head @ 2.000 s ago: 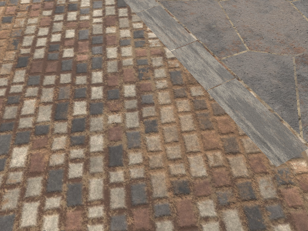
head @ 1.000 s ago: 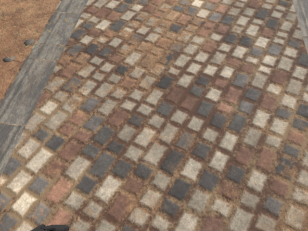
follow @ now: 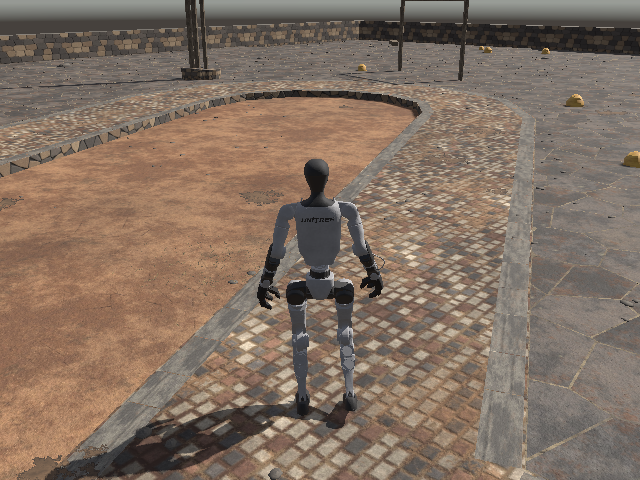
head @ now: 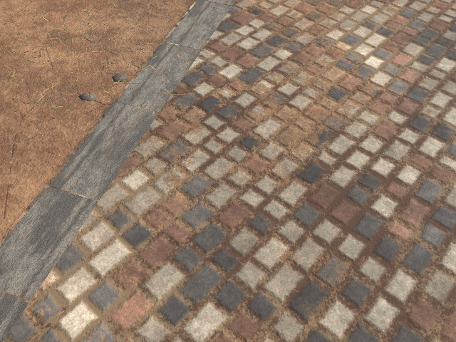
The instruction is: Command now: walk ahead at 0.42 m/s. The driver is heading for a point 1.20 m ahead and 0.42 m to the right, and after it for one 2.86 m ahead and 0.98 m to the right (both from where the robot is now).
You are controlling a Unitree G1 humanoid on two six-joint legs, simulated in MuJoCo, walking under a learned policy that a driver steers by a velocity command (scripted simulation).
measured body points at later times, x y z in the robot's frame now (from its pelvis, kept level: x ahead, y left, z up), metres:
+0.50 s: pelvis +0.17 -0.03 -0.01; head +0.21 -0.04 +0.44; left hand +0.33 +0.22 -0.12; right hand +0.25 -0.31 -0.14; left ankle +0.12 +0.11 -0.69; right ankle +0.27 -0.12 -0.74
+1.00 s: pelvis +0.24 -0.03 -0.02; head +0.28 -0.05 +0.43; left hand +0.40 +0.24 -0.13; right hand +0.30 -0.32 -0.15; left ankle +0.21 +0.12 -0.71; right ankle +0.27 -0.11 -0.74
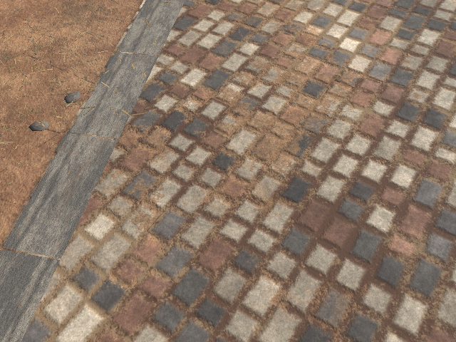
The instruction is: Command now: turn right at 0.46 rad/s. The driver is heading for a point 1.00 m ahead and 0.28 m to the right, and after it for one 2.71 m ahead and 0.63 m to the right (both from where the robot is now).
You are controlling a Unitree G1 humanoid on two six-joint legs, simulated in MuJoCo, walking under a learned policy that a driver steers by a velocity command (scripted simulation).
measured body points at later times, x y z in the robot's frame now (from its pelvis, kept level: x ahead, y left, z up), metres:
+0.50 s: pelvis +0.03 +0.04 +0.02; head +0.05 +0.06 +0.47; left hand +0.25 +0.28 -0.09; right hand +0.05 -0.27 -0.07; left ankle +0.06 +0.15 -0.72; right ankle +0.00 -0.09 -0.65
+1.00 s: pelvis +0.13 -0.12 +0.02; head +0.15 -0.15 +0.47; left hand +0.39 +0.04 -0.08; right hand +0.06 -0.41 -0.11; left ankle +0.17 +0.05 -0.63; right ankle +0.09 -0.18 -0.72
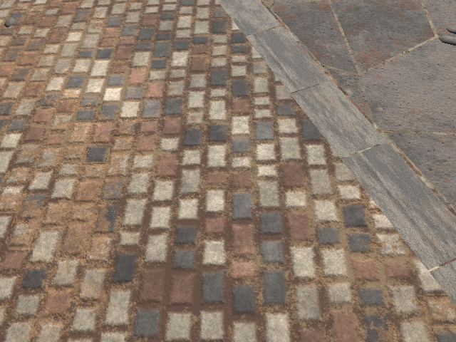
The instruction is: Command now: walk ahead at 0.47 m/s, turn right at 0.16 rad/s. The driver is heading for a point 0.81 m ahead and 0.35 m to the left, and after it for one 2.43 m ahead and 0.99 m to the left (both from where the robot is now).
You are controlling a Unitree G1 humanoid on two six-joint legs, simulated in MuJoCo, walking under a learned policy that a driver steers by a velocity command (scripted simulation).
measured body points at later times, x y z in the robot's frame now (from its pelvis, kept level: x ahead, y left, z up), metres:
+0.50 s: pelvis +0.30 +0.02 -0.01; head +0.34 +0.02 +0.44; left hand +0.33 +0.31 -0.12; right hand +0.50 -0.21 -0.11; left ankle +0.36 +0.09 -0.74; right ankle +0.18 -0.13 -0.63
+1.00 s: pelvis +0.59 +0.02 +0.00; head +0.62 +0.01 +0.45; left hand +0.57 +0.31 -0.09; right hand +0.83 -0.17 -0.11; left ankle +0.49 +0.12 -0.64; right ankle +0.67 -0.07 -0.74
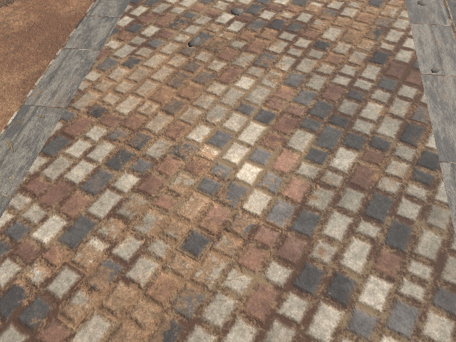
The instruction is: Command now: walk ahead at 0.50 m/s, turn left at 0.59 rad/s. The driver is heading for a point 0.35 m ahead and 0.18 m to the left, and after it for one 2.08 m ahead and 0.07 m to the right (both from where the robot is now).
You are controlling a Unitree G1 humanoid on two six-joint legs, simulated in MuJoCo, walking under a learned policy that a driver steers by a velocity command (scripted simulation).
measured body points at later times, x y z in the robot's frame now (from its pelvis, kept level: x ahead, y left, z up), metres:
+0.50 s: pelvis +0.25 +0.07 -0.01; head +0.30 +0.10 +0.44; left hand +0.28 +0.38 -0.12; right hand +0.49 -0.14 -0.09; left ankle +0.29 +0.15 -0.74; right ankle +0.22 -0.11 -0.64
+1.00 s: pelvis +0.38 +0.07 +0.00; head +0.42 +0.07 +0.45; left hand +0.45 +0.38 -0.09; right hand +0.59 -0.16 -0.11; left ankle +0.30 +0.19 -0.67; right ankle +0.45 -0.02 -0.74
